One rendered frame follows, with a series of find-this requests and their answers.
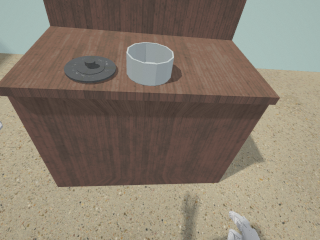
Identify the table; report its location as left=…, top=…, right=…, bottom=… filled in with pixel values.
left=0, top=0, right=280, bottom=187

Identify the knob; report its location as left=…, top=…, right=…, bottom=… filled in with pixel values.
left=84, top=58, right=96, bottom=67

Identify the lid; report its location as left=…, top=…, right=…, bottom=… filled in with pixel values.
left=64, top=55, right=116, bottom=83

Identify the robot right hand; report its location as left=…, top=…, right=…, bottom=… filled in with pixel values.
left=227, top=211, right=260, bottom=240

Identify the pot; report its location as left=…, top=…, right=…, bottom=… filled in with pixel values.
left=126, top=42, right=174, bottom=86

